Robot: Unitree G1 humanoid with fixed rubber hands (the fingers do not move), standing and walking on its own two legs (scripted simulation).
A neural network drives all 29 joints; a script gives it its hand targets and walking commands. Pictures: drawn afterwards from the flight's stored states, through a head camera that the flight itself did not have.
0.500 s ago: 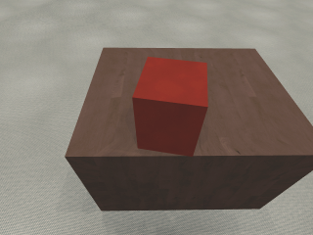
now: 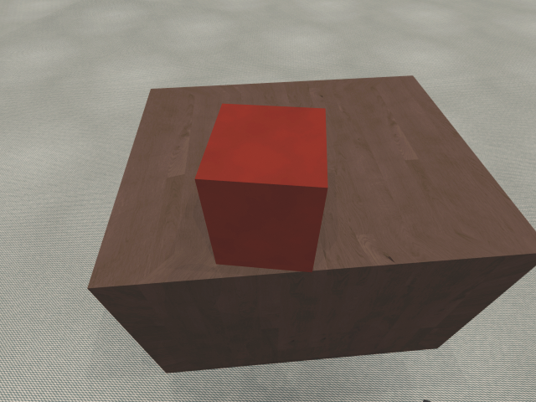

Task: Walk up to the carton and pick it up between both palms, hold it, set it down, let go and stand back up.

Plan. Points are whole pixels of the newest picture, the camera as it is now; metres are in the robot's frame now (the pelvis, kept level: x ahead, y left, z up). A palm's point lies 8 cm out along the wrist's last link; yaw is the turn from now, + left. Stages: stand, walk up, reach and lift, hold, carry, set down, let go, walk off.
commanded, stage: walk up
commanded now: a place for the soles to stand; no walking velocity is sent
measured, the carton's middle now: (268, 189) +0.51 +0.00 +0.01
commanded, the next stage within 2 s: reach and lift in 1.64 s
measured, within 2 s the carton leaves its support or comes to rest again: neither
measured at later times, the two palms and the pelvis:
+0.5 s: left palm out of the picture +0.11 +0.24 -0.09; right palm out of the picture +0.06 -0.28 -0.12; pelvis +0.00 -0.01 +0.00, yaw -3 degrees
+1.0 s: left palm out of the picture +0.12 +0.21 -0.10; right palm out of the picture +0.05 -0.31 -0.11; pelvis +0.02 -0.04 +0.00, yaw -6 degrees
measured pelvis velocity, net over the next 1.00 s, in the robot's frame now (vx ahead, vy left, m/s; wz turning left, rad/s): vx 0.02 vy -0.04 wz -0.10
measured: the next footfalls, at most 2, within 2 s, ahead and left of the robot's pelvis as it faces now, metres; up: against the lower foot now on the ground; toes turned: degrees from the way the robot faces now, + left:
none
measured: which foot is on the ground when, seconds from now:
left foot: down 0.00-1.00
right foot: down 0.00-1.00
